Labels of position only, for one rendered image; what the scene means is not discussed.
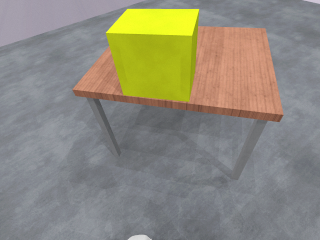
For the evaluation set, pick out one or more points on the carton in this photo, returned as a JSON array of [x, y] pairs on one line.
[[154, 52]]

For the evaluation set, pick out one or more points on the table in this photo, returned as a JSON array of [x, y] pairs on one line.
[[234, 76]]

